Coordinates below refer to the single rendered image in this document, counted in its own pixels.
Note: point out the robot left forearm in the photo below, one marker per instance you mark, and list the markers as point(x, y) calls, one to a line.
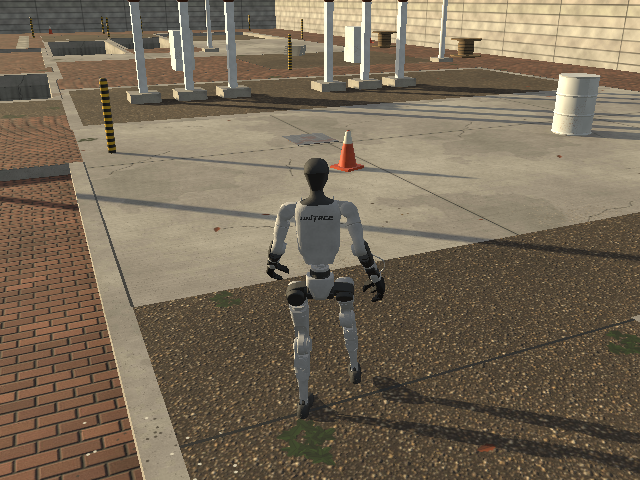
point(273, 259)

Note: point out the robot right forearm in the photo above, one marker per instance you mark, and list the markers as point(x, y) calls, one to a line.
point(369, 265)

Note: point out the robot right shin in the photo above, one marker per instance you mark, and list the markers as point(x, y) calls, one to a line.
point(351, 342)

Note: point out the right robot upper arm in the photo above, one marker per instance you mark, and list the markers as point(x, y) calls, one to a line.
point(350, 211)

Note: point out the robot left hand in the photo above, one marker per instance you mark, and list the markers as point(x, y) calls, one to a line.
point(280, 267)

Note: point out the robot left thigh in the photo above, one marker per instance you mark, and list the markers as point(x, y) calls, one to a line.
point(299, 310)

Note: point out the robot right hand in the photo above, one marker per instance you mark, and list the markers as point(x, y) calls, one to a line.
point(378, 286)

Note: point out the left robot upper arm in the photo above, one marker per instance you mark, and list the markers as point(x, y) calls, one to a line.
point(285, 213)

